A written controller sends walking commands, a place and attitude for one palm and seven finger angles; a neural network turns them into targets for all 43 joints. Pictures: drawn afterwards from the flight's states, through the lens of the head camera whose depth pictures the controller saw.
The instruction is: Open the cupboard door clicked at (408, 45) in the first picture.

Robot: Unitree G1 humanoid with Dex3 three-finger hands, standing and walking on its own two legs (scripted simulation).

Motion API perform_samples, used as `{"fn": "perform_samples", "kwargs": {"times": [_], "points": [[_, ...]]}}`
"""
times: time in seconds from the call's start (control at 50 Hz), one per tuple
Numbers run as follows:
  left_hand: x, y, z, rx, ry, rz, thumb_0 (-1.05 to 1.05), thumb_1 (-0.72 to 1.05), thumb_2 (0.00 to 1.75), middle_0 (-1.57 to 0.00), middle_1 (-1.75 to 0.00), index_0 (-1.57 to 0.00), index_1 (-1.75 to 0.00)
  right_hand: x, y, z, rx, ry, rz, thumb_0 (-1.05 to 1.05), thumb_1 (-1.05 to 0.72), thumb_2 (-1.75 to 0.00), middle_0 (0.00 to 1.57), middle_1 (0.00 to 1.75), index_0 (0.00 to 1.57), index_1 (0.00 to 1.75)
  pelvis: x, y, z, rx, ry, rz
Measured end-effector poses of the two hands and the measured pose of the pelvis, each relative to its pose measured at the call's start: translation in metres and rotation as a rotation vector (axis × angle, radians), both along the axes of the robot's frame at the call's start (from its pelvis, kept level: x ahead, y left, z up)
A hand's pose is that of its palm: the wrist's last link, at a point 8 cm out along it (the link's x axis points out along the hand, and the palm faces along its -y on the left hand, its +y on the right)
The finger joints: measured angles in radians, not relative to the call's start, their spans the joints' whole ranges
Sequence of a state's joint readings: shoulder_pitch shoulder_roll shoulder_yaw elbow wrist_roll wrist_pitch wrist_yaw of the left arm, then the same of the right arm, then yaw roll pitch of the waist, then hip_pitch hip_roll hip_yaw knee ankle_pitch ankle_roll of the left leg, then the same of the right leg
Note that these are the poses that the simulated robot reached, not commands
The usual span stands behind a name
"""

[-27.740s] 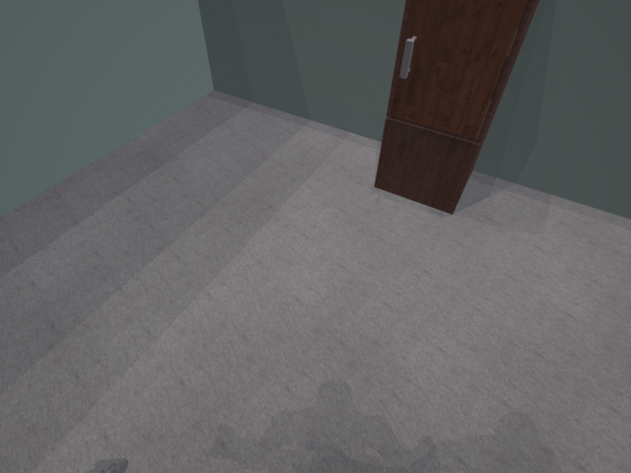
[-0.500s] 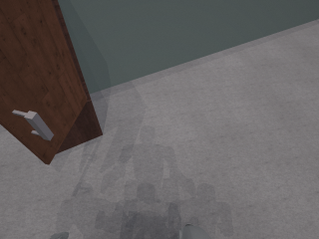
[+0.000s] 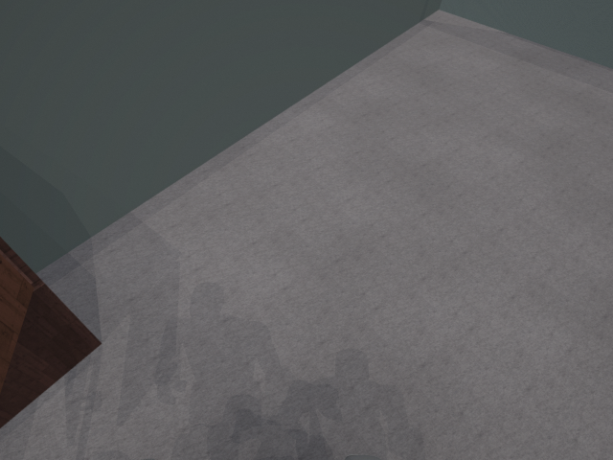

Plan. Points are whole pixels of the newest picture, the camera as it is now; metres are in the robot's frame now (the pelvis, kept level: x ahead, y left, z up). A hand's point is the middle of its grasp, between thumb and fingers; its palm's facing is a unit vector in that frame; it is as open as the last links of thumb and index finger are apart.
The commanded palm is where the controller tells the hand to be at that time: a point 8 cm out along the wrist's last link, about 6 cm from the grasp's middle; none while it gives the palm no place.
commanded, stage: walk to a spot facing it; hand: left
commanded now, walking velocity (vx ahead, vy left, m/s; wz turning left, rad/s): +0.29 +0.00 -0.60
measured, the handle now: out of the picture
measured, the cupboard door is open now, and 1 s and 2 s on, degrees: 47 47 47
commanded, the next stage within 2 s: turn to face it in 1.28 s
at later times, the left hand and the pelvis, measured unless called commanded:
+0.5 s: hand (269, 368) +0.28 +0.06 -0.15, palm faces -0.28 -0.94 -0.22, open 7.4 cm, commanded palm none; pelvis +0.15 -0.10 +0.01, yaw -17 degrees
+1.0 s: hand (288, 286) +0.45 +0.04 -0.18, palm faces -0.35 -0.92 -0.15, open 7.4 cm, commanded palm none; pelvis +0.40 -0.13 +0.00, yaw -26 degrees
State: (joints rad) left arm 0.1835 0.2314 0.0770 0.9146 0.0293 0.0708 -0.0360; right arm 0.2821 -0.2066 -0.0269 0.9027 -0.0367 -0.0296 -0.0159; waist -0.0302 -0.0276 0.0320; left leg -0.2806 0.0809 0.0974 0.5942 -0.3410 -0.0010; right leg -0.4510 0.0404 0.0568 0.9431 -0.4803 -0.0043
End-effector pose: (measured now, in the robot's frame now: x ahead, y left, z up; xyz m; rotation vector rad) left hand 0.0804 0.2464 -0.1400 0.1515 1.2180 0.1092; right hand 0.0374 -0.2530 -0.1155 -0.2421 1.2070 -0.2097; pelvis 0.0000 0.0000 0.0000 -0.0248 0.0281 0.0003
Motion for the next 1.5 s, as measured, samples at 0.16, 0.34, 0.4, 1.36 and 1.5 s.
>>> {"fn": "perform_samples", "kwargs": {"times": [0.16, 0.34, 0.4, 1.36, 1.5], "points": [[0.085, -0.024, 0.016, -0.019, -0.055, -0.118, 0.01, 0.91, 0.9, -0.2, -0.3, -0.19, -0.3, -0.053, 0.008, 0.005, 0.049, 0.174, -0.146, 0.0, -0.9, -0.9, 0.2, 0.3, 0.2, 0.3, 0.041, -0.013, 0.012, 0.003, 0.006, -0.107], [0.204, -0.104, 0.004, 0.009, -0.135, -0.3, 0.01, 0.91, 0.9, -0.2, -0.3, -0.2, -0.3, -0.075, -0.015, -0.033, 0.152, 0.339, -0.336, 0.0, -0.9, -0.9, 0.2, 0.3, 0.2, 0.3, 0.102, -0.065, -0.019, 0.042, -0.013, -0.219], [0.214, -0.12, 0.007, 0.022, -0.132, -0.29, 0.0, 0.91, 0.9, -0.2, -0.3, -0.2, -0.3, -0.039, -0.038, -0.036, 0.151, 0.307, -0.355, 0.01, -0.9, -0.9, 0.2, 0.3, 0.2, 0.3, 0.118, -0.079, -0.014, 0.035, -0.033, -0.243], [0.703, -0.387, 0.011, 0.001, -0.186, -0.709, 0.0, 0.91, 0.9, -0.2, -0.29, -0.19, -0.3, 0.259, -0.114, -0.028, 0.256, 0.375, -0.766, 0.0, -0.91, -0.9, 0.2, 0.3, 0.2, 0.3, 0.523, -0.257, -0.016, 0.042, -0.032, -0.626], [0.697, -0.425, 0.017, 0.014, -0.087, -0.704, 0.0, 0.91, 0.9, -0.2, -0.3, -0.2, -0.3, 0.36, -0.209, -0.022, 0.187, 0.149, -0.77, 0.01, -0.91, -0.9, 0.2, 0.3, 0.2, 0.29, 0.557, -0.301, 0.006, 0.037, -0.04, -0.656]]}}
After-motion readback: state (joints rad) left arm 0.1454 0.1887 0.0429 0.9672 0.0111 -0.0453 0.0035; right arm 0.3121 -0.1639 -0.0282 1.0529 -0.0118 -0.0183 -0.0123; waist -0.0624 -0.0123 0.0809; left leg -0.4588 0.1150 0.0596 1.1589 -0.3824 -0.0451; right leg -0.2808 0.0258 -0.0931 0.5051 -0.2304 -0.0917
